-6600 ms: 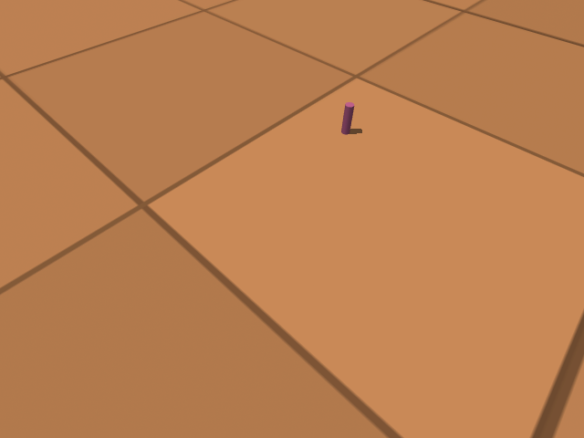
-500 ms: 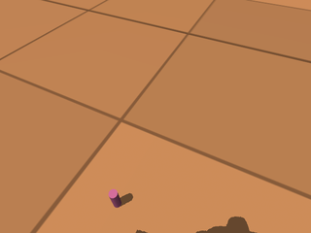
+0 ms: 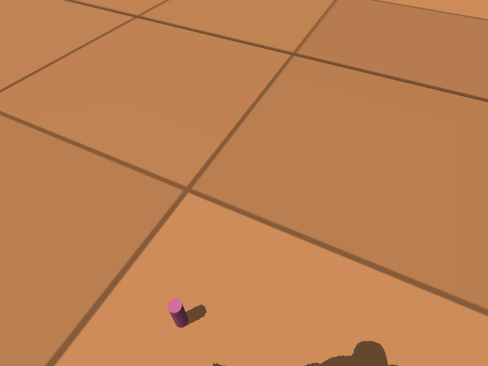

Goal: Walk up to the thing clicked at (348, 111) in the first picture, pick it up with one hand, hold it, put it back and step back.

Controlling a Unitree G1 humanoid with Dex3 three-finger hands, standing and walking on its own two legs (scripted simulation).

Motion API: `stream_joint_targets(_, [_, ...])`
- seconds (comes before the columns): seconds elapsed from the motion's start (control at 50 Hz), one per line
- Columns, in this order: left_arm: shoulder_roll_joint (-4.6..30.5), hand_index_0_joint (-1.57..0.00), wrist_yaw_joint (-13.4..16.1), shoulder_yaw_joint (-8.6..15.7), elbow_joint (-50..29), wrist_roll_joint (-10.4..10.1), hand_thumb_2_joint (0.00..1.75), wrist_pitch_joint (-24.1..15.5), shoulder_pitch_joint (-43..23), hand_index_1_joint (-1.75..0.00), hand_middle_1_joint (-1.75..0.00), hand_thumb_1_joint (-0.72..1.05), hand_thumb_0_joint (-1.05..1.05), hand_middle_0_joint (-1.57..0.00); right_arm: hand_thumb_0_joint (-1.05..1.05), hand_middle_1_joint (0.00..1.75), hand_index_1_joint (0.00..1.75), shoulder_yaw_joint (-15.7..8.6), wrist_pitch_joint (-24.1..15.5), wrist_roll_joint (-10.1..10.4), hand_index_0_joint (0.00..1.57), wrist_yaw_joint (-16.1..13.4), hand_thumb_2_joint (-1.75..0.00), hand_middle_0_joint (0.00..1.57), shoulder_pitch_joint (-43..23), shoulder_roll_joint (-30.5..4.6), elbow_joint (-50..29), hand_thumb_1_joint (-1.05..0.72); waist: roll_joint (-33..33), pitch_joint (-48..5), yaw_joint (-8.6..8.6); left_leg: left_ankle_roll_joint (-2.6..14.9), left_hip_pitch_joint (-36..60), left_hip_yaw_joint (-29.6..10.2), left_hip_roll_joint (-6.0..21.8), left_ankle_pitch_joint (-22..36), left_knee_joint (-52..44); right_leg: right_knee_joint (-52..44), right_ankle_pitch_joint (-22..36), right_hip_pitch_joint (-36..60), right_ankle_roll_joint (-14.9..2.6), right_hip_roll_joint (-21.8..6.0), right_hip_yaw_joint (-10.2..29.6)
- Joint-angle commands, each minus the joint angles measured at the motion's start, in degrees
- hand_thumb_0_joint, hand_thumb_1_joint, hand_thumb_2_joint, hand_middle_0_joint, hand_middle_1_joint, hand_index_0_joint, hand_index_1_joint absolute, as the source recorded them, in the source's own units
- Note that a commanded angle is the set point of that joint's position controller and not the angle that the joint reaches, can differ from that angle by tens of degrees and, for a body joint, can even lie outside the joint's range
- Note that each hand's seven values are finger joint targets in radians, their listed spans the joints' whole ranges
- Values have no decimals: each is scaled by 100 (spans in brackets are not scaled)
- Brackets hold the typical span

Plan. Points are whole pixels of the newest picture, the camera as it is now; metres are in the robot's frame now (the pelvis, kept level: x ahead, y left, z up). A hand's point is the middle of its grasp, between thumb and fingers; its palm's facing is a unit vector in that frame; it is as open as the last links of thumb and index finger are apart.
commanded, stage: walk up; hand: left
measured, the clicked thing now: (178, 313) +0.41 +0.23 -0.69
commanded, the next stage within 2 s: none
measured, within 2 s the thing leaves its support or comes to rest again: neither
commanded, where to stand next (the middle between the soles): +0.07 +0.02 m, yaw +1 degrees
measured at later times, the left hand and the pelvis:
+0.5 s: hand out of the picture +0.12 +0.34 -0.18, palm faces -0.03 -0.93 -0.36, open 7.4 cm; pelvis +0.07 +0.05 -0.01, yaw +0 degrees
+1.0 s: hand out of the picture +0.14 +0.26 -0.16, palm faces -0.08 -0.89 -0.44, open 7.4 cm; pelvis +0.02 +0.00 -0.04, yaw -3 degrees
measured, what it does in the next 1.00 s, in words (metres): steps on the spot: left foot, then right foot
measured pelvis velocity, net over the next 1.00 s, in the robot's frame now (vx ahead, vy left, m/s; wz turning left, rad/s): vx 0.02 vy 0.00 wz -0.05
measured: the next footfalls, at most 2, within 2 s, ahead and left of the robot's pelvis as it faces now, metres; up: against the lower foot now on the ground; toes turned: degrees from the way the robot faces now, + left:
left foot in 0.32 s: +0.15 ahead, +0.17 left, +0.00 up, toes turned +2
right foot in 0.80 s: +0.09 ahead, -0.15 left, +0.00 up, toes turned +0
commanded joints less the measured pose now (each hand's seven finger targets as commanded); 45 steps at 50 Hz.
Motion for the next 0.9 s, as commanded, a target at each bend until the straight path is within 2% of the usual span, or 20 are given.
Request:
stream_joint_targets(0.0, [1231,-20,88,237,-321,-19,90,-95,-204,-30,-30,90,0,-20,0,30,30,-213,-154,-16,20,-95,-90,20,-273,-1178,-354,-90,1,-551,-7,125,442,-590,611,566,-211,-352,620,-221,-170,-562,404])
stream_joint_targets(0.04, [1220,-20,88,243,-348,-19,90,-93,-195,-30,-30,90,0,-20,0,30,30,-206,-153,-17,20,-95,-90,20,-247,-1164,-354,-90,-10,-608,-8,141,473,-562,620,627,-157,-342,681,-195,-169,-573,402])
stream_joint_targets(0.06, [1573,-20,55,389,-442,53,90,-154,389,-30,-30,90,0,-20,0,30,30,-434,-120,-120,20,15,-90,20,45,-1583,-601,-90,68,-864,97,365,329,-287,248,-1726,344,-237,-1507,50,-427,-439,488])
stream_joint_targets(0.1, [1906,-20,60,559,-425,159,90,-178,696,-30,-30,90,0,-20,0,30,30,-483,-46,-219,20,103,-90,20,-144,-1458,-782,-90,-666,18,312,144,-1332,110,-66,-2347,1603,-945,-3412,44,-878,-1245,1702])
stream_joint_targets(0.14, [1978,-20,105,662,-700,174,90,-242,568,-30,-30,90,0,-20,0,30,30,-536,-9,-256,20,190,-90,20,-138,-1465,-975,-90,-653,649,303,57,-2352,-311,307,-1644,2591,-1292,-3362,-11,-1311,-1931,2322])
stream_joint_targets(0.18, [1867,-20,115,669,-869,189,90,-298,503,-30,-30,90,0,-20,0,30,30,-556,-75,-238,20,252,-90,20,-77,-1404,-1101,-90,-697,725,246,60,-2543,-494,578,-1504,2502,-1070,-2054,264,-1448,-1893,1997])
stream_joint_targets(0.26, [1657,-20,-33,588,-1238,155,90,-236,82,-30,-30,90,0,-20,0,30,30,-531,-262,-168,20,234,-90,20,521,-1148,-1057,-90,-1097,215,-86,79,-806,-30,335,-1305,961,-84,-51,-223,-1060,-1137,645])
stream_joint_targets(0.3, [1162,-20,-60,439,-1282,33,90,-20,79,-30,-30,90,0,-20,0,30,30,-615,-381,-125,20,-2,-90,20,1348,-1322,-684,-90,-166,-169,-444,-112,1022,80,147,792,-2,1979,603,-1238,-490,-350,-298])
stream_joint_targets(0.32, [943,-20,-36,410,-1398,-25,90,108,369,-30,-30,90,0,-20,0,30,30,-791,-410,-178,20,-164,-90,20,1692,-1987,-656,-90,1093,-248,-467,178,1359,-1389,1271,2081,-94,3141,-1023,-2072,-187,302,-223])
stream_joint_targets(0.34, [1106,-20,21,503,-1395,-16,90,288,618,-30,-30,90,0,-20,0,30,30,-828,-412,-139,20,-307,-90,20,1624,-2369,-846,-90,832,-436,-335,731,767,-2803,2098,1793,-325,3667,-2132,-2003,-166,465,680])
stream_joint_targets(0.36, [1421,-20,64,572,-1262,-44,90,456,824,-30,-30,90,0,-20,0,30,30,-828,-404,-103,20,-363,-90,20,1161,-2423,-994,-90,523,-260,-172,1228,-83,-2856,2390,1042,-251,4111,-2162,-1567,-233,132,1061])
stream_joint_targets(0.38, [1445,-20,60,528,-1206,-92,90,495,881,-30,-30,90,0,-20,0,30,30,-756,-401,-89,20,-380,-90,20,768,-2168,-1096,-90,429,-145,-24,1324,-321,-2538,2212,1310,-137,4472,-2014,-1481,-275,39,1116])
stream_joint_targets(0.46, [1582,-20,-80,688,-1533,32,90,651,1021,-30,-30,90,0,-20,0,30,30,-799,-363,3,20,-638,-90,20,1154,-2068,-1309,-90,376,-488,10,1068,619,-1234,1843,3387,671,5553,-1619,-2466,-168,128,1400])
stream_joint_targets(0.66, [1391,-20,-25,592,-2008,-135,90,553,693,-30,-30,90,0,-20,0,30,30,-708,-243,-88,20,-527,-90,20,653,-1859,-2086,-90,1315,-609,-66,1353,188,-585,1614,3376,1415,4060,-1431,-2321,33,68,956])
stream_joint_targets(0.74, [1404,-20,-1,656,-1743,-109,90,415,1277,-30,-30,90,0,-20,0,30,30,-667,26,-31,20,-362,-90,20,136,-1879,-2384,-90,1330,-1061,255,989,-431,-232,1253,2181,2293,1922,-378,-901,-73,154,90])
stream_joint_targets(0.78, [1757,-20,31,804,-1788,9,90,293,1200,-30,-30,90,0,-20,0,30,30,-503,169,47,20,-289,-90,20,486,-1435,-2380,-90,-164,-934,295,562,-1255,-21,583,189,3553,1194,1519,-456,-207,-174,690])
stream_joint_targets(0.8, [2237,-20,50,893,-2041,101,90,251,924,-30,-30,90,0,-20,0,30,30,-398,211,114,20,-307,-90,20,571,-1039,-2504,-90,-1672,-682,178,236,-2366,-26,-443,-2967,4539,977,2930,-559,-822,-1494,2668])
stream_joint_targets(0.82, [2418,-20,65,875,-2293,130,90,269,608,-30,-30,90,0,-20,0,30,30,-509,268,120,20,-452,-90,20,507,-1271,-2481,-90,-1422,-693,268,126,-2104,-842,-453,-3624,5461,922,3444,-1197,-1835,-2111,3123])
stream_joint_targets(0.84, [2499,-20,87,872,-2340,109,90,248,374,-30,-30,90,0,-20,0,30,30,-568,235,84,20,-494,-90,20,433,-1478,-2421,-90,-1603,-598,195,119,-1767,-924,-362,-3465,5694,708,3007,-1789,-1992,-2203,3494])
stream_joint_targets(0.88, [1934,-20,155,764,-2347,69,90,227,60,-30,-30,90,0,-20,0,30,30,-625,234,191,20,-411,-90,20,502,-1641,-2174,-90,-980,-321,13,62,-1962,-1209,-511,-2690,6018,1340,2898,-1585,-1536,-1327,2037])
